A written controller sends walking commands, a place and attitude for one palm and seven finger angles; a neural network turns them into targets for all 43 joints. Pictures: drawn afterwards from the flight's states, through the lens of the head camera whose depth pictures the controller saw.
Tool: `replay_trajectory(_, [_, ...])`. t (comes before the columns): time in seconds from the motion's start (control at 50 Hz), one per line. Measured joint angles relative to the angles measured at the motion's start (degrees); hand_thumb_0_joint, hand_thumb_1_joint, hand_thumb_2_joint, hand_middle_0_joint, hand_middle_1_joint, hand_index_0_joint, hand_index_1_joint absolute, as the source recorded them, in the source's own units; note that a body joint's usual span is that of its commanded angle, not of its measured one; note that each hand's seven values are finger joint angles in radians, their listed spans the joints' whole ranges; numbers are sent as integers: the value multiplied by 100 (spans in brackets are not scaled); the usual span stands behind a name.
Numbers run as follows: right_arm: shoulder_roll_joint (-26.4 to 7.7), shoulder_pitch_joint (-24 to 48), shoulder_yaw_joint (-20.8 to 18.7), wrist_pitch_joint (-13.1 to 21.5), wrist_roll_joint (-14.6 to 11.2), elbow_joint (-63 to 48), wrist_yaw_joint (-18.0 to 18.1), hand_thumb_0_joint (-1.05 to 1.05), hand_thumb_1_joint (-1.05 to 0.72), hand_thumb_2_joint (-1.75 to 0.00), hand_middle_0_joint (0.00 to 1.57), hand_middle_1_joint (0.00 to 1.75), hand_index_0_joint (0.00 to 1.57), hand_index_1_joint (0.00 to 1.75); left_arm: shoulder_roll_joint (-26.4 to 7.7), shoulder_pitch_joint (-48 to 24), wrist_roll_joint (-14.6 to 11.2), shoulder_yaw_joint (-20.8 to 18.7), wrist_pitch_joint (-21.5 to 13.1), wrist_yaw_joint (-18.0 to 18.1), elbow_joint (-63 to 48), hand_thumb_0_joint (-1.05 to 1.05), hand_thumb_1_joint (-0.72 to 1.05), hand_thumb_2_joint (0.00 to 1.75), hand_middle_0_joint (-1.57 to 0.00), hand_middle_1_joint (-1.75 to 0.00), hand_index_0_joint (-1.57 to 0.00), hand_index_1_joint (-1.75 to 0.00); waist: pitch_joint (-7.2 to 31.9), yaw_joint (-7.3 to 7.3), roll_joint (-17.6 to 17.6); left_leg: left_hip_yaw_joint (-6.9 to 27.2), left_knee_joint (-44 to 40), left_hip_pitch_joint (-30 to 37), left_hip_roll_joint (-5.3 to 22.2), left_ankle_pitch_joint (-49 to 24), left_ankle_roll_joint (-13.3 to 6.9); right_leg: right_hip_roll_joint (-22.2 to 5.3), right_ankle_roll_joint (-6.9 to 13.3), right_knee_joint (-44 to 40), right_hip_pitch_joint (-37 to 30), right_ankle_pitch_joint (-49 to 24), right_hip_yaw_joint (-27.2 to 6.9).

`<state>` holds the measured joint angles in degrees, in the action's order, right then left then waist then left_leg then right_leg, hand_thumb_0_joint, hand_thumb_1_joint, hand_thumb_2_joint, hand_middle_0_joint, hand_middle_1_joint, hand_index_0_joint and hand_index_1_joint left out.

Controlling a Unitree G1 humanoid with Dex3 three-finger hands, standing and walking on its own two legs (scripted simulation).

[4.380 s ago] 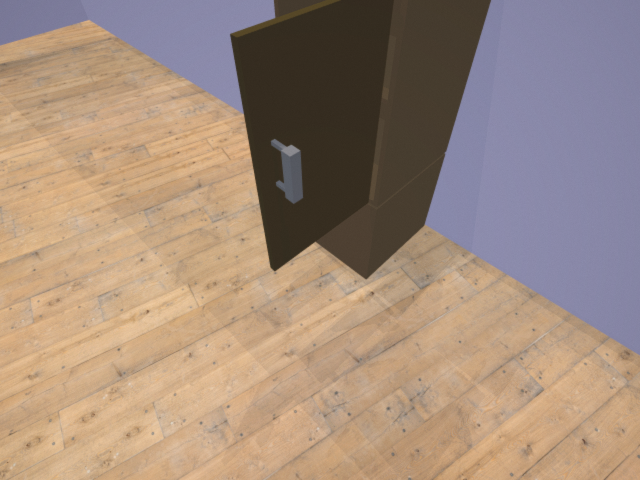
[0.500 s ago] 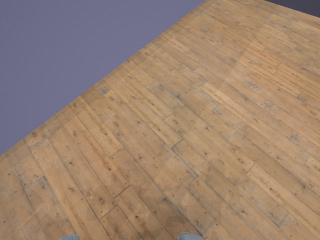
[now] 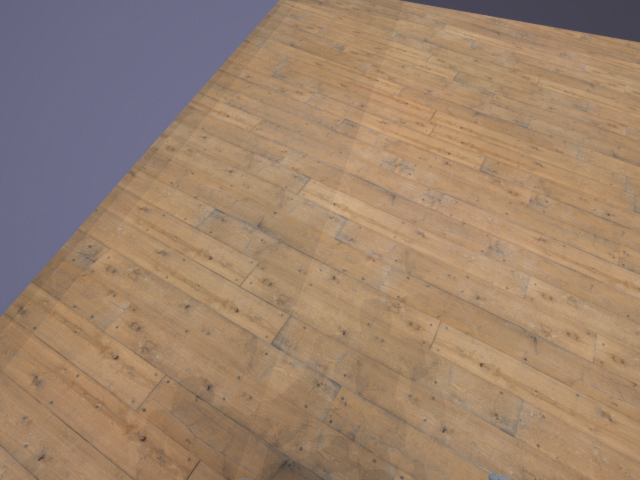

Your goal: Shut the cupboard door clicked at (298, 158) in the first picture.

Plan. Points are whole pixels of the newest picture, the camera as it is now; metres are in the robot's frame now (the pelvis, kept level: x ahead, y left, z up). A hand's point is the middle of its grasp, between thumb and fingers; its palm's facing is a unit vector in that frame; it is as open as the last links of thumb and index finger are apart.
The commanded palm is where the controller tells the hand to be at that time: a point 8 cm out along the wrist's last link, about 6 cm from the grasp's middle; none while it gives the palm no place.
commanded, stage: walk around to get in front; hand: left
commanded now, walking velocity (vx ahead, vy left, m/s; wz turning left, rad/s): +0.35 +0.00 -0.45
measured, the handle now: out of the picture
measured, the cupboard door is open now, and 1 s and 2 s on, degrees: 88 88 88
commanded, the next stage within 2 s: walk to a spot facing it in 0.50 s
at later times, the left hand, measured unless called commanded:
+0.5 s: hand (254, 356) +0.32 +0.12 -0.16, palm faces -0.20 -0.97 -0.16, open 7.4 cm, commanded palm none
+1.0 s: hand (290, 274) +0.49 +0.07 -0.16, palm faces -0.02 -0.99 -0.17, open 7.3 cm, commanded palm none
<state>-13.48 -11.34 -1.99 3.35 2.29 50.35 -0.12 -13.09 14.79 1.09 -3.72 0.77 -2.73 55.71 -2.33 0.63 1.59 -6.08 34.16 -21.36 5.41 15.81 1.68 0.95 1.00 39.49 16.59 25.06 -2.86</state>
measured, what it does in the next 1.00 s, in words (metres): walks ahead: right foot, then left foot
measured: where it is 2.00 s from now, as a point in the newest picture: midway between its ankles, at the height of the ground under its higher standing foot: (375, 397)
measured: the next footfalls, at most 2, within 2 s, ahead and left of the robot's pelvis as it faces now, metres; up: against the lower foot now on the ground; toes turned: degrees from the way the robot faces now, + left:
right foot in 0.30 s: +0.21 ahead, -0.17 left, +0.00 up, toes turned -14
left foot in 0.54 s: +0.35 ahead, +0.07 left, +0.00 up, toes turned -4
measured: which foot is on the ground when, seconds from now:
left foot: down 0.00-0.28, up 0.30-0.52, down 0.54-0.80, up 0.82-1.00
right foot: up 0.00-0.28, down 0.30-0.54, up 0.56-0.78, down 0.80-1.00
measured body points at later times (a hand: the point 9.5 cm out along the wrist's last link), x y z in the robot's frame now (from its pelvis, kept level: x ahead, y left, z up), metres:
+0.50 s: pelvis +0.21 -0.05 +0.01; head +0.25 -0.03 +0.46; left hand +0.33 +0.17 -0.15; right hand +0.18 -0.30 -0.13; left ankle +0.26 +0.09 -0.70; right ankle +0.17 -0.16 -0.72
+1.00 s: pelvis +0.38 -0.10 +0.00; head +0.41 -0.08 +0.45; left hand +0.49 +0.13 -0.15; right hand +0.37 -0.34 -0.14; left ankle +0.40 +0.02 -0.71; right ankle +0.34 -0.21 -0.72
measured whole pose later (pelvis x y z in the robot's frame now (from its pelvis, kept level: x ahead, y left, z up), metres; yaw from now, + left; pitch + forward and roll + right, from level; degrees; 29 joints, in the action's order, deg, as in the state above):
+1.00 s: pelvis +0.38 -0.10 +0.00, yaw -2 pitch +0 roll +1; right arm -9.5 -15.4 -2.5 -1.8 1.0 59.8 -0.1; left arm -10.3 7.4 0.8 -3.3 -1.5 0.7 55.9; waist -4.3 2.3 3.3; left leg -7.7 42.6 -22.2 3.6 21.8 2.9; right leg -8.3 -1.2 34.4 12.4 21.0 13.4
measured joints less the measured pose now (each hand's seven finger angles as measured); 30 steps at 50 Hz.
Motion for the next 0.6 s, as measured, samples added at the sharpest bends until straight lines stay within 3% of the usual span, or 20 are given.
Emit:
replay_trajectory(0.06, [195,-148,85,113,52,-8,59,0,-91,-90,20,30,20,30,-79,-131,44,-45,77,-37,121,1,91,90,-20,-30,-20,-30,2,46,118,-213,103,220,78,175,-113,-97,5,1997,774,170,205])
replay_trajectory(0.1, [297,-336,130,127,58,91,80,0,-91,-90,20,30,20,30,-102,-337,60,-65,73,-76,85,1,91,90,-20,-30,-20,-30,-38,34,123,-299,-239,536,139,151,-21,-246,-59,2508,1168,-113,412])
replay_trajectory(0.16, [346,-599,158,74,61,331,77,0,-91,-90,20,30,20,30,-47,-665,50,-34,48,-131,-87,1,91,90,-20,-30,-19,-30,-124,17,-13,-450,-742,1013,280,97,61,-421,-89,1764,1375,-410,705])
replay_trajectory(0.24, [310,-933,111,-54,47,615,41,0,-90,-90,20,30,20,30,-6,-1033,50,8,-22,-167,-267,1,91,90,-20,-30,-19,-30,-213,166,-182,-666,-833,1477,464,367,238,-401,-24,204,1134,-794,982])
replay_trajectory(0.28, [289,-1167,87,-122,5,734,24,0,-90,-90,20,30,20,30,-51,-1156,61,29,-127,-166,-360,1,91,90,-20,-30,-19,-30,-217,237,-165,-694,-274,1472,553,743,307,-339,139,-478,735,-859,1036])
replay_trajectory(0.3, [308,-1272,87,-179,-44,800,8,0,-90,-90,20,30,20,30,-107,-1181,59,21,-226,-142,-425,0,91,90,-20,-30,-19,-30,-172,229,-11,-657,484,1237,487,1014,266,-428,283,-639,645,-1231,911])
replay_trajectory(0.34, [195,-1126,32,-356,-94,984,-2,0,-90,-90,20,30,20,30,-5,-1227,-11,-6,-331,-17,-418,0,91,90,-20,-30,-19,-30,-299,216,-154,-122,2156,605,445,1389,180,-353,221,-202,629,-1189,937])
replay_trajectory(0.38, [113,-888,-36,-439,-78,1049,5,1,-91,-90,20,30,20,30,81,-1094,-18,18,-317,82,-370,0,91,90,-20,-30,-19,-30,-314,235,-255,140,2877,49,383,1269,151,-249,116,-279,408,-930,938])
replay_trajectory(0.44, [137,-533,-81,-401,-43,896,-14,1,-91,-90,20,30,20,30,117,-780,16,25,-275,148,-180,0,91,90,-20,-30,-20,-30,-214,225,-143,151,2360,-409,334,907,152,-161,31,-747,60,-940,798])
replay_trajectory(0.52, [229,-268,-58,-143,-18,572,-55,0,-91,-90,20,30,19,30,130,-358,8,3,-203,118,160,0,92,90,-20,-30,-20,-30,-67,151,56,-38,490,-197,186,84,170,-144,-26,-934,-295,-756,554])
replay_trajectory(0.54, [202,-275,-46,-55,-9,487,-54,0,-91,-90,20,30,19,30,148,-230,-1,3,-179,102,208,0,92,90,-20,-30,-20,-30,-3,116,6,-43,29,-38,169,91,136,-103,-23,-764,-295,-578,511])
replay_trajectory(0.6, [314,-262,-8,101,65,412,24,0,-91,-90,20,30,19,30,81,-26,-3,-21,-63,74,376,0,92,90,-20,-30,-20,-30,115,115,84,-188,248,67,173,76,-76,-134,55,1029,258,132,420])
